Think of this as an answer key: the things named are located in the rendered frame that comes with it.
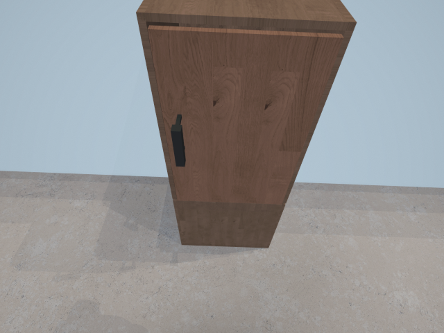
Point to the cupboard door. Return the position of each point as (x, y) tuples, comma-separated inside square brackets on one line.
[(247, 99)]

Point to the handle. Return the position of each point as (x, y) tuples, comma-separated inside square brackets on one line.
[(178, 142)]

